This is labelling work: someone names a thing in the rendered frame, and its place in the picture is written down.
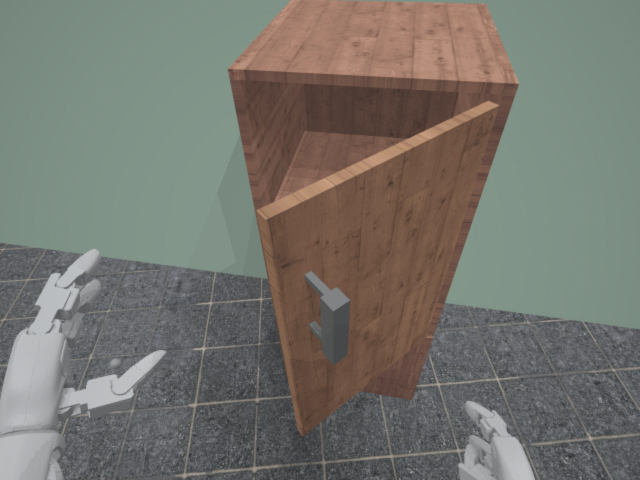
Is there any cupboard door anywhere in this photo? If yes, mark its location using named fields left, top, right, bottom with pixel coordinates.
left=256, top=101, right=500, bottom=437

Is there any right robot hand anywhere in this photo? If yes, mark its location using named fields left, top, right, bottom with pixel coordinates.
left=458, top=401, right=535, bottom=480

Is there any left robot hand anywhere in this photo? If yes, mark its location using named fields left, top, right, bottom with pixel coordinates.
left=0, top=249, right=167, bottom=436

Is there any handle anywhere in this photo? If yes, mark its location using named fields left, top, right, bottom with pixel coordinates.
left=305, top=271, right=350, bottom=366

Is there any robot left forearm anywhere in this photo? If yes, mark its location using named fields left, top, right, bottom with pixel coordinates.
left=0, top=430, right=66, bottom=480

